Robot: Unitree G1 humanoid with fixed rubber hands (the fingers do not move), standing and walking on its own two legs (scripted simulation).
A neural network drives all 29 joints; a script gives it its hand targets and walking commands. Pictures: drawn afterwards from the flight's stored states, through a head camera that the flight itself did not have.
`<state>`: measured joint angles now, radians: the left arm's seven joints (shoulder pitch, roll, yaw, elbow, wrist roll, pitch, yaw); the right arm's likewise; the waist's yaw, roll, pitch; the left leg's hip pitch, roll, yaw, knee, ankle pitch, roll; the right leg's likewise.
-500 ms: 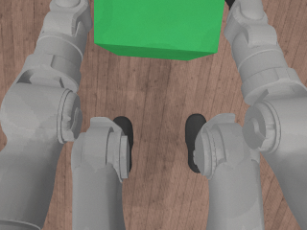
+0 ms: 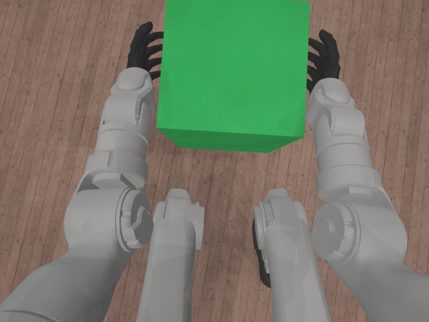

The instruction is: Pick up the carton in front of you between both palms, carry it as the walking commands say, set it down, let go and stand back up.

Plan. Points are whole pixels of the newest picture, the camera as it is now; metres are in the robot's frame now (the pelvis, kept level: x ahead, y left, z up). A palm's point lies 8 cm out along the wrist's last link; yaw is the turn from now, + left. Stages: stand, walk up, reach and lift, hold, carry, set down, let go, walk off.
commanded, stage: reach and lift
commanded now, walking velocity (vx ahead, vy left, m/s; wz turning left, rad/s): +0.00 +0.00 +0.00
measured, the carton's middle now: (229, 91) +0.51 +0.00 -0.14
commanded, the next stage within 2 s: none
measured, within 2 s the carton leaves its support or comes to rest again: neither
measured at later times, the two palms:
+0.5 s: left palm (104, 48) +0.48 +0.15 +0.07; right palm (383, 55) +0.47 -0.15 +0.08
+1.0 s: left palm out of the picture +0.43 +0.15 +0.23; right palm out of the picture +0.43 -0.15 +0.24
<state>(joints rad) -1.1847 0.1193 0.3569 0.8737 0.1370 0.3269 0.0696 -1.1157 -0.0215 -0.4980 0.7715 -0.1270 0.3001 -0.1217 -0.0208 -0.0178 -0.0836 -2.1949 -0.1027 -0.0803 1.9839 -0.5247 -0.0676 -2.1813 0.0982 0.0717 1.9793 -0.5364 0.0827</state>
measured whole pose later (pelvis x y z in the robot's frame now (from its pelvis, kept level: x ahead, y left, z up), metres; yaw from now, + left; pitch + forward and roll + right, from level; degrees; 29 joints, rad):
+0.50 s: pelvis +0.02 +0.00 +0.12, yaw +0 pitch +40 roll +0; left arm -0.88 0.00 0.38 0.67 0.18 0.38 0.05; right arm -0.85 0.06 -0.45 0.62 -0.16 0.35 -0.09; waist -0.01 -0.01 -0.22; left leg -1.79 -0.10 -0.10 1.59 -0.50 -0.06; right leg -1.79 0.11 0.10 1.59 -0.50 0.07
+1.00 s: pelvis +0.08 +0.00 +0.27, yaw +0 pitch +24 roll +0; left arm -0.50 -0.10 0.33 0.62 0.19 0.32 0.04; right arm -0.49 0.12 -0.37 0.60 -0.19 0.30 -0.06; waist -0.01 -0.01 -0.22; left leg -1.04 -0.08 -0.12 1.05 -0.41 -0.03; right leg -1.04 0.08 0.13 1.05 -0.42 0.03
